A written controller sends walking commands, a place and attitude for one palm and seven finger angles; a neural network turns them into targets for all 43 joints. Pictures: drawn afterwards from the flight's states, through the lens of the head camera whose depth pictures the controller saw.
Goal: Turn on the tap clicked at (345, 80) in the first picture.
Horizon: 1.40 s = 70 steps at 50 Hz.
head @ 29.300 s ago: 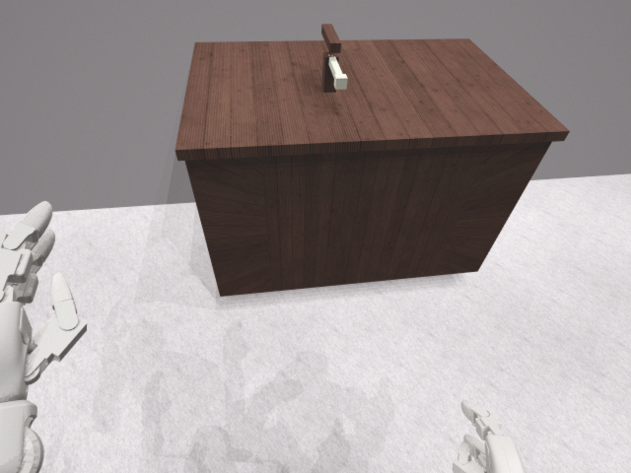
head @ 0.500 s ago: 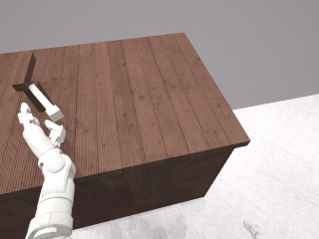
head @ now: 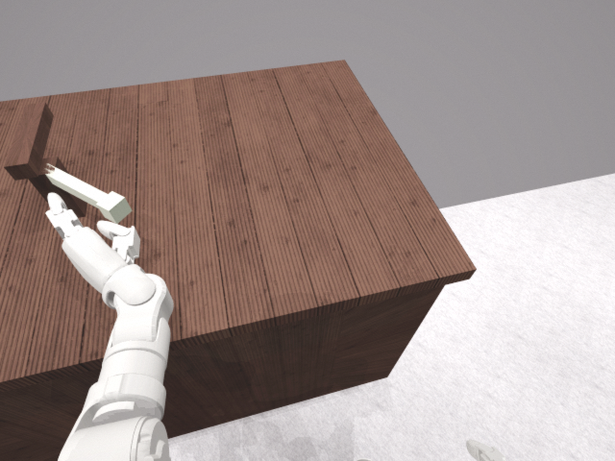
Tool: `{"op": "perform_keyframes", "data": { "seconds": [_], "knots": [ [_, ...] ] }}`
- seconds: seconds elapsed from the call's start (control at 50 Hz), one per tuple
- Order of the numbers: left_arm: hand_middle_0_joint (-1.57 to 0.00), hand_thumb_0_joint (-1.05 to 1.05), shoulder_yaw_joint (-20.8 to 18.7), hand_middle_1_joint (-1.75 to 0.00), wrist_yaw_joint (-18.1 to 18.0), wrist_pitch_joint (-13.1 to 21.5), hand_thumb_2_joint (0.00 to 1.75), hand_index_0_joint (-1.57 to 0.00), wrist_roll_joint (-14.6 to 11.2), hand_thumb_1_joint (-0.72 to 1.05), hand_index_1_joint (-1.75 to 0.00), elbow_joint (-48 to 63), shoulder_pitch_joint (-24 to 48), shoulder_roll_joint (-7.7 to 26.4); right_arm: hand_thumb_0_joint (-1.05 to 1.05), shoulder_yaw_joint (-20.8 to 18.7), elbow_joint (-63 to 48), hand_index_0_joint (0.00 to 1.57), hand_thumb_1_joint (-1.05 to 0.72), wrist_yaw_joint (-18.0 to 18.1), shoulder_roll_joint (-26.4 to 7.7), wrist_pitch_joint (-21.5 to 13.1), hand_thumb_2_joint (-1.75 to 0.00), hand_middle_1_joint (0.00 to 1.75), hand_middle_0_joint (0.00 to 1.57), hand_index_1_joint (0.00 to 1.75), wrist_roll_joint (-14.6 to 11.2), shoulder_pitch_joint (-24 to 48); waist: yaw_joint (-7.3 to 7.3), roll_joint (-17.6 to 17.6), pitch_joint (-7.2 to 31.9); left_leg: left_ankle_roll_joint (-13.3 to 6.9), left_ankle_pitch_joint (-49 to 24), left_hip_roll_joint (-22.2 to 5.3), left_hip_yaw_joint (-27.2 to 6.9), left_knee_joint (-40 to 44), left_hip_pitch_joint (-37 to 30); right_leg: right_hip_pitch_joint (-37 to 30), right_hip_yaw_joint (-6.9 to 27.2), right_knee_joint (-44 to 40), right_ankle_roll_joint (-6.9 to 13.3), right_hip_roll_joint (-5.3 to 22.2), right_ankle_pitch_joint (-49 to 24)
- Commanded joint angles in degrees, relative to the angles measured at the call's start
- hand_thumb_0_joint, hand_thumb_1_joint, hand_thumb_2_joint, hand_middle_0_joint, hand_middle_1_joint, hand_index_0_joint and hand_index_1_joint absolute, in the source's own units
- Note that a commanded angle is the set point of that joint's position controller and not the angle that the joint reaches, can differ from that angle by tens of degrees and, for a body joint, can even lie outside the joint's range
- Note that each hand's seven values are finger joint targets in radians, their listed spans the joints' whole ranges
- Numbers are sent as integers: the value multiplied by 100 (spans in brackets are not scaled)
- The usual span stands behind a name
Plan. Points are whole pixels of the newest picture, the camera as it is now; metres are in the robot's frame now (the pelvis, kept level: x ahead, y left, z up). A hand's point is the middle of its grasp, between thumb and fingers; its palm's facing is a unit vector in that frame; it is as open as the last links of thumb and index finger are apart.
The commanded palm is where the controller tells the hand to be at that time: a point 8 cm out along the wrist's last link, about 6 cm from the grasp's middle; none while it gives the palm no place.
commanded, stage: push the lever round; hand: left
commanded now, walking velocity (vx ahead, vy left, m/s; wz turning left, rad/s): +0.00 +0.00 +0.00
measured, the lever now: (114, 207) +0.43 +0.27 +0.08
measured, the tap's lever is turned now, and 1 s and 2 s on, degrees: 46 79 86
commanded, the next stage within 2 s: lift the hand up off the lever in 0.90 s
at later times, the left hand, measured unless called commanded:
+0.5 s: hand (153, 217) +0.43 +0.22 +0.06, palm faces +0.82 -0.56 -0.09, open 7.7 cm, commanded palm +0.38 +0.23 +0.07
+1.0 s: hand (163, 201) +0.46 +0.22 +0.06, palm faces +0.82 -0.56 -0.10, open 7.8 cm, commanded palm +0.41 +0.24 +0.07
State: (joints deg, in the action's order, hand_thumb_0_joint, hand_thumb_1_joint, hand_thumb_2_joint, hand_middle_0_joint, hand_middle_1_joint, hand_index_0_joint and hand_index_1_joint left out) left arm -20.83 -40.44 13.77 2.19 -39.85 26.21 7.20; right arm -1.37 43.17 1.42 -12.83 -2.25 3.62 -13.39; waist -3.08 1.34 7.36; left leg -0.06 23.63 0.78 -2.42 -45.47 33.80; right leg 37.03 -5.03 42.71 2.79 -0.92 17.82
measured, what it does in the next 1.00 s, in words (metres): stands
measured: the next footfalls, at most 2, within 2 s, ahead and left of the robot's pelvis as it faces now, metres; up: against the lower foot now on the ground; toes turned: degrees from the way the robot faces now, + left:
none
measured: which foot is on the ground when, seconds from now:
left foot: down 0.00-1.00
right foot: down 0.00-1.00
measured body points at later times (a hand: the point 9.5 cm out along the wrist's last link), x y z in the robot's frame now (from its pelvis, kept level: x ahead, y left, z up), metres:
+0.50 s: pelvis +0.00 +0.00 +0.00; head +0.06 +0.00 +0.44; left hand +0.38 +0.25 +0.07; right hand +0.09 -0.25 -0.14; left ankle -0.02 +0.12 -0.71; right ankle +0.03 -0.09 -0.71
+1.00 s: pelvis +0.00 -0.01 -0.01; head +0.07 -0.01 +0.44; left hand +0.41 +0.24 +0.07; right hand +0.04 -0.27 -0.14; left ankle -0.02 +0.12 -0.71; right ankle +0.03 -0.09 -0.71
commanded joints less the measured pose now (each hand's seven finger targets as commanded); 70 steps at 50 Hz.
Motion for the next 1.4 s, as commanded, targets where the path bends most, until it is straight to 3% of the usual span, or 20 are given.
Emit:
{"op": "perform_keyframes", "data": {
  "seconds": [0.0,0.08,0.12,0.18,0.22,0.28,0.3,0.34,0.38,0.46,0.56,0.58,0.66,0.78,0.94,1.08,1.14,1.18,1.32,1.38],
  "knots": [
    [-15,0,241,-15,-137,421,90,-15,296,90,-15,1244,2339,798,0,-287,-544,20,-90,-6,-742,-201,-90,30,20,30,15,-19,-66,93,1797,69,-1782,19,-13,505,-335,-1491,285,-416,-113,76,-1309],
    [-15,0,33,-15,-284,378,90,-15,336,90,-15,1084,2407,917,0,-324,-477,20,-90,-26,-759,-182,-90,30,20,30,48,-50,-15,36,1867,103,-1881,13,-24,496,-303,-1530,258,-384,-97,65,-1365],
    [-15,0,314,-15,-330,385,90,-15,338,90,-15,1086,2533,570,0,-326,-479,20,-90,-80,-714,-183,-90,30,20,30,63,-45,-66,85,1865,119,-1957,14,-1,459,-390,-1429,229,-371,-104,64,-1373],
    [-15,0,45,-15,-453,337,90,-15,406,90,-15,980,2492,794,0,-351,-433,20,-90,-97,-740,-151,-90,30,20,30,97,-88,8,101,1955,156,-2043,2,-27,457,-333,-1485,220,-325,-86,58,-1419],
    [-15,0,223,-15,-517,294,90,-15,420,90,-15,801,2787,594,0,-326,-412,20,-90,-132,-715,-140,-90,30,20,30,110,-98,-115,-45,1800,138,-1958,3,-11,449,-273,-1389,196,-359,-109,73,-1356],
    [-15,0,-112,-15,-645,278,90,-15,480,90,-15,681,2864,891,0,-347,-374,20,-90,-135,-732,-114,-90,30,20,30,128,-93,-47,92,1822,131,-1834,7,-12,459,-197,-1394,223,-373,-96,69,-1236],
    [-15,0,161,-15,-661,291,90,-15,492,90,-15,710,3132,612,0,-323,-381,20,-90,-161,-698,-108,-90,30,20,30,147,-125,-150,53,1881,137,-1898,16,-4,434,-254,-1359,200,-334,-112,82,-1303],
    [-15,0,194,-15,-703,309,90,-15,542,90,-15,582,3232,578,0,-324,-374,20,-90,-187,-690,-120,-90,30,20,30,166,-132,-168,31,1890,111,-1791,17,21,394,-205,-1292,215,-339,-119,77,-1224],
    [-15,0,-106,-15,-759,325,90,-15,625,90,-15,445,3207,905,0,-346,-312,20,-90,-178,-717,-98,-90,30,20,30,174,-170,-118,44,1921,108,-1760,12,4,388,-154,-1313,230,-328,-108,68,-1205],
    [-15,0,131,-15,-768,382,90,-15,664,90,-15,370,3439,683,0,-348,-343,20,-90,-212,-679,-102,-90,30,20,30,187,-224,-200,-42,2059,75,-1758,19,40,324,-124,-1330,245,-289,-126,71,-1294],
    [-15,0,-68,-15,-791,392,90,-15,654,90,-15,26,3717,923,0,-337,-324,20,-90,-199,-711,-91,-90,30,20,30,192,-307,-274,-217,1982,-16,-1496,50,85,310,115,-1378,307,-352,-176,90,-1231],
    [-15,0,-349,-15,-809,397,90,-15,704,90,-15,-37,3666,1252,0,-354,-281,20,-90,-179,-747,-75,-90,30,20,30,200,-325,-204,-107,2001,-11,-1467,46,63,327,132,-1392,320,-339,-163,86,-1198],
    [-15,0,-155,-15,-807,419,90,-15,739,90,-15,-113,3872,1089,0,-341,-310,20,-90,-208,-709,-66,-90,30,20,30,203,-404,-292,-21,2084,-43,-1504,57,115,290,131,-1398,335,-336,-179,90,-1310],
    [-15,0,-584,-15,-825,466,90,-15,797,90,-15,-324,3980,1650,0,-366,-279,20,-90,-191,-767,-22,-90,30,20,30,211,-547,-277,-37,2167,-97,-1422,72,138,267,282,-1546,416,-368,-206,98,-1395],
    [-15,0,-427,-15,-792,537,90,-15,854,90,-15,-667,4464,1649,0,-339,-270,20,-90,-226,-775,-24,-90,30,20,30,211,-690,-466,47,2044,-137,-1158,72,174,284,398,-1380,446,-431,-237,103,-1157],
    [-15,0,-678,-15,-831,589,90,-15,849,90,-15,-667,4304,1852,0,-375,-248,20,-90,-294,-821,-9,-90,30,20,30,247,-851,-340,257,2441,-95,-1587,60,137,281,152,-1485,369,-317,-189,32,-1491],
    [-15,0,-518,-15,-815,555,90,-15,817,90,-15,-609,4367,1683,0,-368,-284,20,-90,-327,-815,-20,-90,30,20,30,239,-848,-405,93,2307,-102,-1579,44,153,325,124,-1486,345,-395,-208,15,-1463],
    [-15,0,-801,-15,-830,532,90,-15,824,90,-15,-545,4285,2012,0,-383,-276,20,-90,-307,-855,-8,-90,30,20,30,232,-861,-313,104,2314,-109,-1556,47,137,374,187,-1635,369,-399,-196,19,-1495],
    [-15,0,-449,-15,-784,443,90,-15,793,90,-15,-323,4130,1576,0,-383,-307,20,-90,-335,-799,-22,-90,30,20,30,218,-819,-351,142,2145,-83,-1751,18,155,487,-60,-1621,301,-471,-184,-5,-1577],
    [-15,0,-596,-15,-739,329,90,-15,745,90,-15,-422,3903,1693,0,-388,-288,20,-90,-320,-835,-24,-90,30,20,30,208,-798,-277,159,2003,-76,-1694,24,148,579,-96,-1660,291,-560,-164,-10,-1485]
  ]
}}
